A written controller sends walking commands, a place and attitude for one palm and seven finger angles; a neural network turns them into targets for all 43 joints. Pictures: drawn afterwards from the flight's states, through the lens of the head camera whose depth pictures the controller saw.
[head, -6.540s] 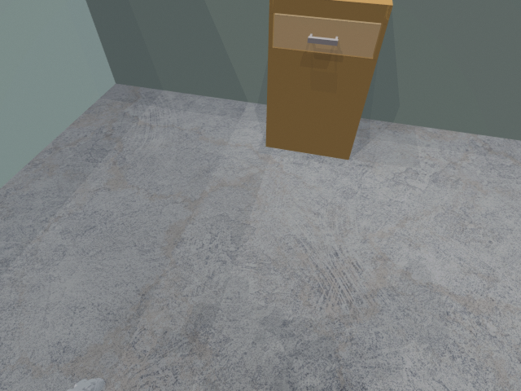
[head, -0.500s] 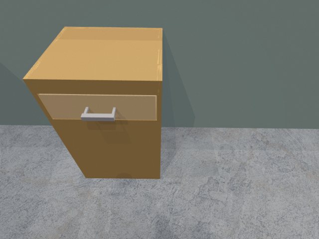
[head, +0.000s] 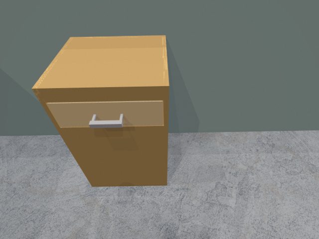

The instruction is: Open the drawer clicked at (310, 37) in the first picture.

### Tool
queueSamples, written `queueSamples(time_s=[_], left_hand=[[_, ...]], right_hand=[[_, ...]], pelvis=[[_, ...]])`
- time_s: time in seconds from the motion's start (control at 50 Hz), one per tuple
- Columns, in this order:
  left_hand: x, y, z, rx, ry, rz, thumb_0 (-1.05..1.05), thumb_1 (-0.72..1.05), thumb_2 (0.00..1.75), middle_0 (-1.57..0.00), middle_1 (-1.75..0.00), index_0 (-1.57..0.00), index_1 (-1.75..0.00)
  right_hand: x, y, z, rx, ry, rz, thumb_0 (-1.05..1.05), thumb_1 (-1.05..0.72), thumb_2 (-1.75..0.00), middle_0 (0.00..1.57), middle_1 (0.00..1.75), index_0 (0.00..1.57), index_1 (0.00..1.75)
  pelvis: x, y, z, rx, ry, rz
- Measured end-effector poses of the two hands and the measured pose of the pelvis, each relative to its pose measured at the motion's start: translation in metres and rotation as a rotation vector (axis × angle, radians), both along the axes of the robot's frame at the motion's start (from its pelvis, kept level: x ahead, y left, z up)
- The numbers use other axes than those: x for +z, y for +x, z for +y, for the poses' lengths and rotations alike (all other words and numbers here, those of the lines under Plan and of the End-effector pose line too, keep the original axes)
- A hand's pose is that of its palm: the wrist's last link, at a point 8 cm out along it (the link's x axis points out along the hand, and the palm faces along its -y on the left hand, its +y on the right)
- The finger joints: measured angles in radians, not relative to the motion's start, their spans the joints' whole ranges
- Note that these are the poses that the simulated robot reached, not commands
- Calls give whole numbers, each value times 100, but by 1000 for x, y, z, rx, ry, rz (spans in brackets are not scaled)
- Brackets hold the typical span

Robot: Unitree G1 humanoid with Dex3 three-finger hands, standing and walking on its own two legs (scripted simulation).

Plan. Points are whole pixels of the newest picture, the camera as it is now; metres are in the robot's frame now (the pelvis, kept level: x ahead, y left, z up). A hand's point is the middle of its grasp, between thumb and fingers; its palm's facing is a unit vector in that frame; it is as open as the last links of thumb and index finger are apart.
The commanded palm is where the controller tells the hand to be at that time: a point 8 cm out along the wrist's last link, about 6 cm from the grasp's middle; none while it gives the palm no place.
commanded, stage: look again from close up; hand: left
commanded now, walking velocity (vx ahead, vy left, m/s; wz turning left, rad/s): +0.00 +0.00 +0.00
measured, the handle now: (107, 120) +0.57 +0.25 -0.09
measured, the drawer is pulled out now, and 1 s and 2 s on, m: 0.00 0.00 0.00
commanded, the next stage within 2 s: shuffle to correct the standing spot in 0.10 s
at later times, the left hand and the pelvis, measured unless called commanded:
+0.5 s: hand out of the picture +0.00 +0.16 -0.19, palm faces +0.11 -0.98 -0.16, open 7.4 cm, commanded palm none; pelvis +0.03 +0.00 -0.01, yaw +2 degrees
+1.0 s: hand out of the picture +0.09 +0.17 -0.17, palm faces +0.09 -0.97 -0.25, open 7.3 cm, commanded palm none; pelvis +0.06 -0.01 +0.00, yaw +2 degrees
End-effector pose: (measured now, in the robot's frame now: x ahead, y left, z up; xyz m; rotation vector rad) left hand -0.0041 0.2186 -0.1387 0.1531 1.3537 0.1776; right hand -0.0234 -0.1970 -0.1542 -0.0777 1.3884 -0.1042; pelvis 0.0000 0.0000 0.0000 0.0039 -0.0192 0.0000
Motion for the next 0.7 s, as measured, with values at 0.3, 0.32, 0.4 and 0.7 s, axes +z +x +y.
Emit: queueSamples(time_s=[0.3, 0.32, 0.4, 0.7], left_hand=[[-7, -9, -10, 14, -45, 63, 0, 92, 90, -19, -30, -20, -30], [-8, -9, -11, 18, -48, 66, 0, 91, 90, -20, -30, -20, -30], [-11, -9, -14, 38, -57, 70, 0, 91, 90, -20, -30, -20, -30], [-10, 30, 1, 81, -30, 96, 0, 91, 90, -20, -30, -20, -30]], right_hand=[[3, 0, -8, 2, -35, 51, 0, -90, -90, 20, 30, 20, 29], [3, 0, -9, 4, -36, 55, 0, -90, -90, 20, 30, 20, 29], [-1, 6, -13, 13, -39, 71, 0, -90, -90, 20, 30, 20, 29], [3, 61, 2, 26, -51, 49, 0, -90, -90, 20, 30, 20, 29]], pelvis=[[-1, 10, 2, 0, 2, -1], [-2, 11, 2, 2, 3, 0], [-6, 20, 1, 11, -1, 5], [-4, 59, 9, 29, 5, 4]])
